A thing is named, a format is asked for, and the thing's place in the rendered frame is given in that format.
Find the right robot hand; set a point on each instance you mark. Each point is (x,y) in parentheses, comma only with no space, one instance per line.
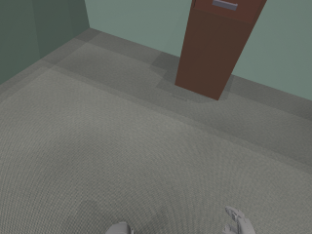
(244,225)

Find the drawer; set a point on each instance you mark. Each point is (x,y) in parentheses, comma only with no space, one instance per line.
(245,10)

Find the cabinet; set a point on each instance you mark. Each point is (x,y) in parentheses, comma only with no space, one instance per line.
(211,47)

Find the handle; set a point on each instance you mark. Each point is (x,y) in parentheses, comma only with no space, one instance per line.
(225,5)

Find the left robot thigh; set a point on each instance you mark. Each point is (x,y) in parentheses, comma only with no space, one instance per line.
(120,228)

